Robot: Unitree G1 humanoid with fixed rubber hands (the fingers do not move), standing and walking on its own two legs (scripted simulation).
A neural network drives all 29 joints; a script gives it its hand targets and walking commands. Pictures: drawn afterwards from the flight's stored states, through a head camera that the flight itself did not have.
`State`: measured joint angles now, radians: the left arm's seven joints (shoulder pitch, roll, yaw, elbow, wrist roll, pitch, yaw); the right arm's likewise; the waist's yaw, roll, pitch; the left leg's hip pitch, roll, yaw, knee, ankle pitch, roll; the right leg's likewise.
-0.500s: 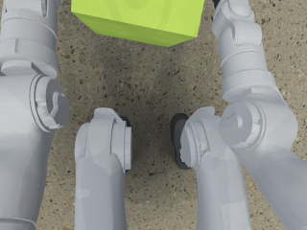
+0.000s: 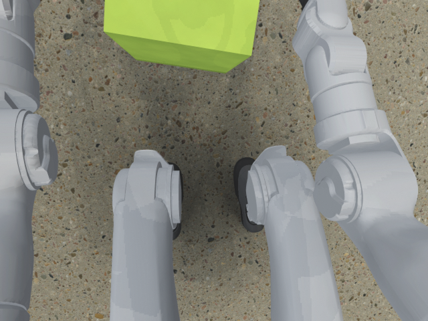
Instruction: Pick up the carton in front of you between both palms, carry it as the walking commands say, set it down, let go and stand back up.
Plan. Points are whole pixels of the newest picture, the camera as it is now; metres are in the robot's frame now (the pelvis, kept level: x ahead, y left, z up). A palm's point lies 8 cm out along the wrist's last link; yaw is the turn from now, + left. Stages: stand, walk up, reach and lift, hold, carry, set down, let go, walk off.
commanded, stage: set down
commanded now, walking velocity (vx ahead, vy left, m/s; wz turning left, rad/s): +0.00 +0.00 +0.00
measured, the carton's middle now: (187, 0) +0.58 +0.06 -0.28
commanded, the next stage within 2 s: let go in 0.76 s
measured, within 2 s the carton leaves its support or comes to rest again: neither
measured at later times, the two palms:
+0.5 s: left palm out of the picture +0.58 +0.27 +0.03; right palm out of the picture +0.54 -0.12 +0.03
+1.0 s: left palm out of the picture +0.53 +0.28 +0.15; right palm out of the picture +0.51 -0.12 +0.15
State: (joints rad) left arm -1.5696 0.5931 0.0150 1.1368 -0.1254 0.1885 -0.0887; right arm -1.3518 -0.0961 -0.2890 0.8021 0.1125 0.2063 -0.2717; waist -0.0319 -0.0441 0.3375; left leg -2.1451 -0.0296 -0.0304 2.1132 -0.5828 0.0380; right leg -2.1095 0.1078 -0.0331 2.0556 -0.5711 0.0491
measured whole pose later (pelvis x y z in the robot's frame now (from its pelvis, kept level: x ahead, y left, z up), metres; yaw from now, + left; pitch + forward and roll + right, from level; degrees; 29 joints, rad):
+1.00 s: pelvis +0.05 +0.01 +0.27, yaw +5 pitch +42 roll -3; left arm -1.07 0.36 0.30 0.91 0.15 0.16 -0.08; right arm -0.81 -0.04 -0.32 0.59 -0.11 0.18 -0.09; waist -0.04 0.00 -0.01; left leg -1.44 -0.07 -0.05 1.01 -0.29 0.04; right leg -1.41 0.04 0.03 0.97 -0.30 0.04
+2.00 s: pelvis +0.13 -0.01 +0.37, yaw +5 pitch -4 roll +0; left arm 0.22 0.22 0.04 0.42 0.01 0.13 -0.08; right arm 0.21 -0.21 -0.04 0.42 -0.01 0.14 0.07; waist 0.00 0.00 0.10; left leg -0.09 -0.04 -0.06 0.44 -0.27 0.01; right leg -0.09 0.04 0.06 0.45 -0.29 -0.02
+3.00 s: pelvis +0.18 -0.03 +0.35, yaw +9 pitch +2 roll +1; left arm 0.37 0.24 -0.02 0.77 0.01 0.00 0.05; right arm 0.31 -0.26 0.02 0.90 -0.01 0.00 -0.05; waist 0.01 0.02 -0.06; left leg -0.22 -0.03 -0.12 0.56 -0.38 -0.02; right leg -0.19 0.05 -0.01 0.56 -0.41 -0.06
